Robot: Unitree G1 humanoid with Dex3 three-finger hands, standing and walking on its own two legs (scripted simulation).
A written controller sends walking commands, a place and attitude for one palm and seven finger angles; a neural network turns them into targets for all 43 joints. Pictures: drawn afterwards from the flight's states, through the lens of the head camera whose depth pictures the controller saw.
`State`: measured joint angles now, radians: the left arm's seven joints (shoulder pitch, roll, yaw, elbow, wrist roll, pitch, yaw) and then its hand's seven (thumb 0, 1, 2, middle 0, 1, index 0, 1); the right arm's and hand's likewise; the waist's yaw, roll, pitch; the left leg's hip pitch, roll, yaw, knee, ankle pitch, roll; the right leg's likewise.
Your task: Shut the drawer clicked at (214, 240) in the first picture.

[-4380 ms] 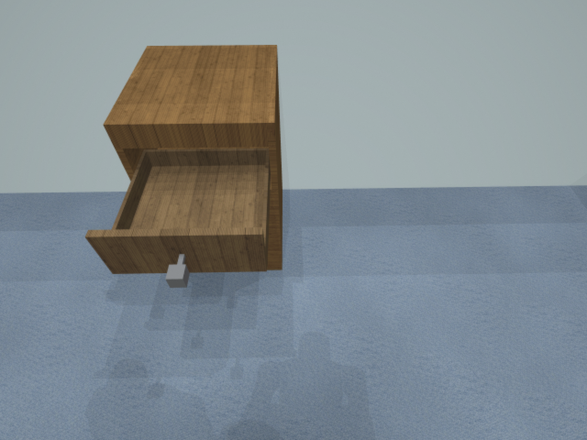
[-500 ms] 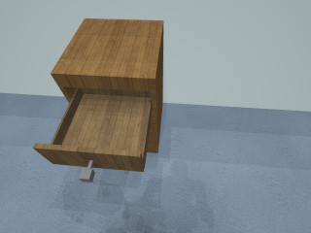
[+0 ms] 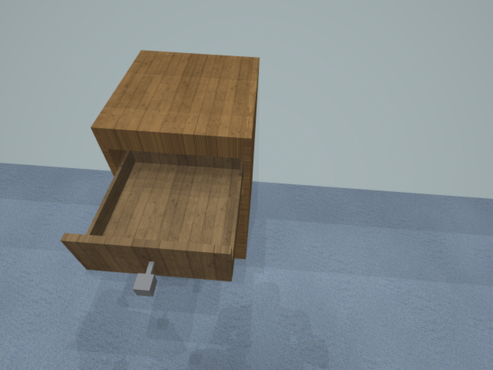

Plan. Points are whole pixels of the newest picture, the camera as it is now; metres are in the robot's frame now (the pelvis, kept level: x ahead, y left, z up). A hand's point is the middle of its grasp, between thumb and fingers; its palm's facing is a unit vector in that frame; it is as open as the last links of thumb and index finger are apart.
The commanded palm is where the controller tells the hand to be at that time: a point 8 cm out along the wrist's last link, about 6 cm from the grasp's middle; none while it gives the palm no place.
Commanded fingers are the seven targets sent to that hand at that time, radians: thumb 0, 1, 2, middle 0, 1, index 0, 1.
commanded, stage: come to a stop and stand still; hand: left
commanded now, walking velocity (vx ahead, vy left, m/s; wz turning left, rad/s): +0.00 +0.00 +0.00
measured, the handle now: (147, 277) +0.34 +0.26 -0.21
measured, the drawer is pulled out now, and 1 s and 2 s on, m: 0.30 0.30 0.30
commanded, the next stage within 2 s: look again from close up in 0.40 s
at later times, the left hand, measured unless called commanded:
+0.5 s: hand out of the picture +0.01 +0.21 -0.16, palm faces -0.03 -0.97 -0.24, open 7.3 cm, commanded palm none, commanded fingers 0.00 0.90 0.90 -0.20 -0.30 -0.20 -0.30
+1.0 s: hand out of the picture +0.01 +0.15 -0.16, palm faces -0.01 -0.98 -0.20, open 7.3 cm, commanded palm none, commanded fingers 0.00 0.90 0.90 -0.20 -0.30 -0.20 -0.30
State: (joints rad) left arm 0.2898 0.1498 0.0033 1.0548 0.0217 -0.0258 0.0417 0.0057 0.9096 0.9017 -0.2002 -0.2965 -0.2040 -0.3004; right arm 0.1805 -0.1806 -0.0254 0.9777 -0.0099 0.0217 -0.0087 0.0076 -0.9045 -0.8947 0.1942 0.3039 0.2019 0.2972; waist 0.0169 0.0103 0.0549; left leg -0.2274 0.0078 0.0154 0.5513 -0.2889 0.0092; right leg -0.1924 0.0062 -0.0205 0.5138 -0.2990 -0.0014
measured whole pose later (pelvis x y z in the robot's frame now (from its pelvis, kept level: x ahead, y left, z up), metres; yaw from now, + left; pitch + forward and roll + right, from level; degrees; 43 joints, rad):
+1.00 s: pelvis +0.01 -0.01 +0.01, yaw -2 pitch -1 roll +1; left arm 0.30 0.14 -0.02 1.12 0.01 -0.02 0.04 0.01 0.92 0.90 -0.20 -0.30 -0.20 -0.30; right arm 0.26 -0.16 0.01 1.12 -0.01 -0.01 -0.02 0.01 -0.91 -0.89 0.19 0.30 0.20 0.30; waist 0.00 0.01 0.03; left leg -0.13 0.00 0.05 0.40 -0.25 0.00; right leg -0.15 0.00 0.01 0.45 -0.28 -0.01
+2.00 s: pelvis +0.03 +0.05 +0.00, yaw -3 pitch -2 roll +1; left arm 0.29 0.15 0.02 1.06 0.02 0.02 0.03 0.01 0.91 0.90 -0.20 -0.30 -0.20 -0.30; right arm 0.28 -0.15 -0.02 1.07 -0.02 0.00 -0.01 0.01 -0.92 -0.89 0.19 0.30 0.20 0.30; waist 0.02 -0.04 0.04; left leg -0.22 0.04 0.08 0.53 -0.26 -0.03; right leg -0.19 -0.09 -0.12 0.59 -0.37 0.01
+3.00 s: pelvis +0.04 +0.04 +0.00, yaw -3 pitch -1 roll +1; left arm 0.31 0.15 -0.01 1.05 0.02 -0.01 0.03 0.01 0.92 0.90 -0.20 -0.30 -0.20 -0.30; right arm 0.28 -0.16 0.01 1.09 -0.01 -0.01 -0.01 0.01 -0.91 -0.89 0.19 0.30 0.20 0.30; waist 0.00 0.00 0.05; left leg -0.21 0.07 0.08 0.48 -0.25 -0.04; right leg -0.17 -0.06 -0.12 0.52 -0.33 0.00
